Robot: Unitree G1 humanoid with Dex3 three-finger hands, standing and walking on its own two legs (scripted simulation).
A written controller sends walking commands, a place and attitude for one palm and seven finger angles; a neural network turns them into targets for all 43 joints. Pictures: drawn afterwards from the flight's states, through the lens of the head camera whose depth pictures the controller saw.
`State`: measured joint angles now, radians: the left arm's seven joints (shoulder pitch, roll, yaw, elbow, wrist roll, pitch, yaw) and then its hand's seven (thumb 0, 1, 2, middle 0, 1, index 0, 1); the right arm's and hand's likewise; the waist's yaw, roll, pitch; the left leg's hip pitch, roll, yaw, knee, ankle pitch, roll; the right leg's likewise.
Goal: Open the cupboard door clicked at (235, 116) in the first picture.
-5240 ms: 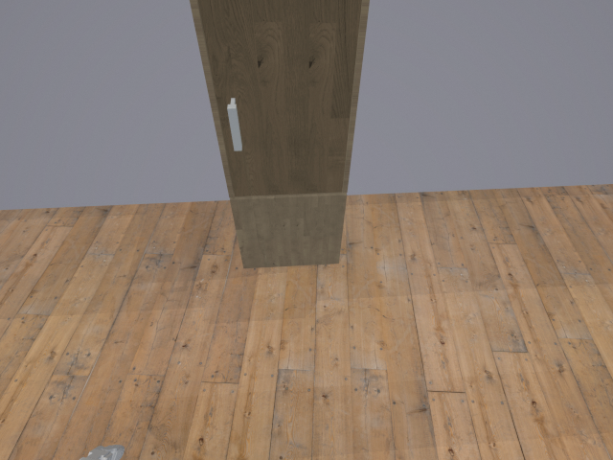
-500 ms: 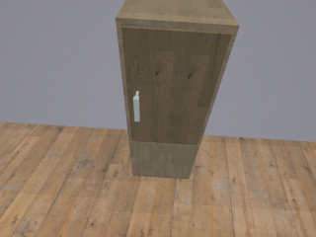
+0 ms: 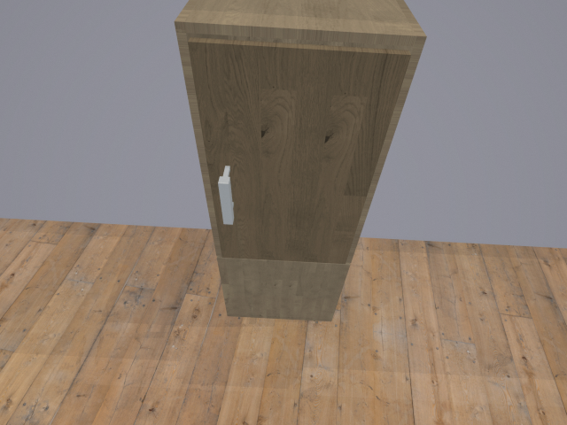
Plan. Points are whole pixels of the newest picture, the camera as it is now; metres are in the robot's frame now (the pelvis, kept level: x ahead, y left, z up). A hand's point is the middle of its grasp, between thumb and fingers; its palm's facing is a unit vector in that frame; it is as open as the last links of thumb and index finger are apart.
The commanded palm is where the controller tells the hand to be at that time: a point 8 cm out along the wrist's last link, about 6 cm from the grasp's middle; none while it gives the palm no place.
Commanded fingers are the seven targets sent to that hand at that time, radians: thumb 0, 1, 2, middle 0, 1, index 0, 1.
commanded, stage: shuffle to correct the standing spot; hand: left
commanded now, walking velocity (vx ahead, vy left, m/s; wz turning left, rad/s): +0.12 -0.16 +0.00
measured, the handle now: (227, 195) +0.58 +0.16 -0.06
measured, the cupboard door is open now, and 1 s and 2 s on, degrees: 0 0 0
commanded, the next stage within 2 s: come to a stop and stand still in 0.18 s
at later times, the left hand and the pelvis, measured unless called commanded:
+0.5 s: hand (202, 421) +0.17 +0.14 -0.17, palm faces -0.01 -0.97 -0.25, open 7.3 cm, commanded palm none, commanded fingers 0.00 0.90 0.90 -0.20 -0.30 -0.20 -0.30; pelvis +0.07 -0.06 -0.01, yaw +0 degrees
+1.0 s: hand out of the picture +0.08 +0.14 -0.17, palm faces +0.04 -0.98 -0.21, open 7.3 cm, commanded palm none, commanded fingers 0.00 0.90 0.90 -0.20 -0.30 -0.20 -0.30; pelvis +0.06 -0.04 +0.00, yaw +0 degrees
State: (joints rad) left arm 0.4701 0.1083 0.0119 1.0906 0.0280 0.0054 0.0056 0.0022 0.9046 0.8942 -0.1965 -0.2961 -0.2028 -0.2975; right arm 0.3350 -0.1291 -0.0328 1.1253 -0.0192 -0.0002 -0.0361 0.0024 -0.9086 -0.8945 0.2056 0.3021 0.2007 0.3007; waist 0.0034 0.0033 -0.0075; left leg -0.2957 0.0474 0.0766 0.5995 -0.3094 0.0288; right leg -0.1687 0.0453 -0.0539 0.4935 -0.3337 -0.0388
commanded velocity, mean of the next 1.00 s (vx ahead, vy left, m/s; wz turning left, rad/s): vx -0.02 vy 0.01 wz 0.00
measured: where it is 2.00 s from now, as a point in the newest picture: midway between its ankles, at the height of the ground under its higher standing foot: outside the picture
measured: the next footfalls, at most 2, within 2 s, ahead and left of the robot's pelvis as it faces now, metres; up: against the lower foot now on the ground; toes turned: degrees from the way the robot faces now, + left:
right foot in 0.44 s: +0.16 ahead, -0.22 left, +0.00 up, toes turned -7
left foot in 0.66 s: +0.10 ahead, +0.03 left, +0.00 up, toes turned +7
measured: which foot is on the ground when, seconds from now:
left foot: down 0.00-0.44, up 0.46-0.64, down 0.66-1.00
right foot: down 0.00-0.12, up 0.14-0.42, down 0.44-0.68, up 0.70-0.94, down 0.96-1.00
